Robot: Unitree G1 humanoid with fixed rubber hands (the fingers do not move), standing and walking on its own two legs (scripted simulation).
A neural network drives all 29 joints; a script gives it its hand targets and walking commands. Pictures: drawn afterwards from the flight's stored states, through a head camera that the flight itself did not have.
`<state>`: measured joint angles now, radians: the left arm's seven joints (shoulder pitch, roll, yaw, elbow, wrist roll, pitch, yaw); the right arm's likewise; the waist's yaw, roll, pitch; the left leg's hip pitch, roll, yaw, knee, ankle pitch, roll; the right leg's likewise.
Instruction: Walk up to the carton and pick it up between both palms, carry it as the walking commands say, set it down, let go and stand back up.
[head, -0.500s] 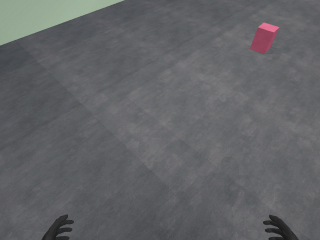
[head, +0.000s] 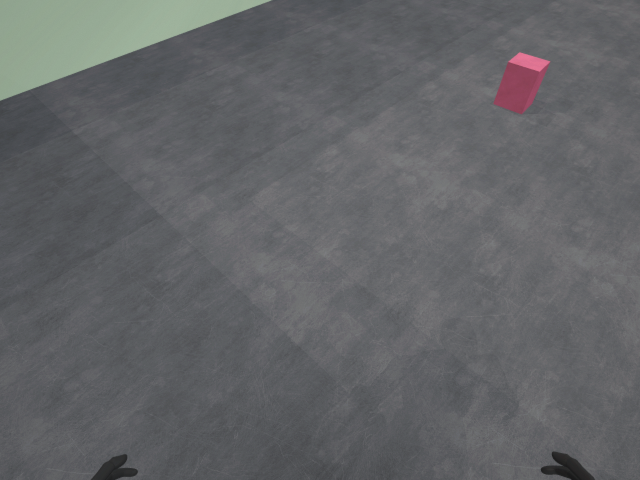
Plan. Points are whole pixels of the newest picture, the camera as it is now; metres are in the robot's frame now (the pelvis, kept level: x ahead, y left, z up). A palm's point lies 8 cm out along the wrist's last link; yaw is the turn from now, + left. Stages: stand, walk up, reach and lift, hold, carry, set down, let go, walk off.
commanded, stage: stand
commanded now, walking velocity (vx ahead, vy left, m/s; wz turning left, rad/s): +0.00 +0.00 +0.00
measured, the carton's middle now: (520, 83) +2.13 -1.13 -0.66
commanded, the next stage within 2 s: walk up in 0.80 s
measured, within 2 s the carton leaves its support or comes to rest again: neither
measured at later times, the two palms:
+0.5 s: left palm out of the picture +0.10 +0.31 -0.10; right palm out of the picture +0.09 -0.32 -0.10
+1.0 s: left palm out of the picture +0.11 +0.32 -0.10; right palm out of the picture +0.10 -0.32 -0.10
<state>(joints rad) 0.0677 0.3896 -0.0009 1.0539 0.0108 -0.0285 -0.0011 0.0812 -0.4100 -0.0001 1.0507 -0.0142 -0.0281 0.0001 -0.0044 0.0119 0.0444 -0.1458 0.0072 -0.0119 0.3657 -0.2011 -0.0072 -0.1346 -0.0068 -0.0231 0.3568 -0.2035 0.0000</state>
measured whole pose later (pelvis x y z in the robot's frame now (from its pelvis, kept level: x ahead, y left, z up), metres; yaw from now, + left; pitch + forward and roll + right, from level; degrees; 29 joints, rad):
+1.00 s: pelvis +0.00 +0.00 +0.00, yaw -1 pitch -1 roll +0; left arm 0.08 0.40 0.02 1.04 0.02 -0.02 -0.01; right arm 0.09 -0.41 -0.02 1.05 -0.02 -0.03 0.01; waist 0.01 0.00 0.04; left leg -0.13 0.00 0.00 0.34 -0.21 0.00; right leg -0.14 -0.01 -0.01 0.36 -0.23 0.00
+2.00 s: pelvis +0.45 -0.22 +0.00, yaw -26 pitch +1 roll +1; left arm 0.18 0.50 0.07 0.79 0.01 -0.07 -0.12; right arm 0.29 -0.52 -0.08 0.76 -0.02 -0.14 0.06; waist -0.04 -0.07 0.03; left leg -0.21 0.04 0.17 0.40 -0.21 0.03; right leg -0.54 -0.09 0.02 0.85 -0.24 0.00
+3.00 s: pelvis +0.97 -0.51 -0.01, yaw -30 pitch +0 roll +1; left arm 0.17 0.46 0.07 0.79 0.02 -0.07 -0.11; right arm 0.32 -0.53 -0.08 0.78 -0.01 -0.11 0.06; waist -0.05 -0.04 0.07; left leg -0.11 0.03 0.15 0.40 -0.29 0.02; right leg -0.54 -0.11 -0.02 0.64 -0.10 -0.01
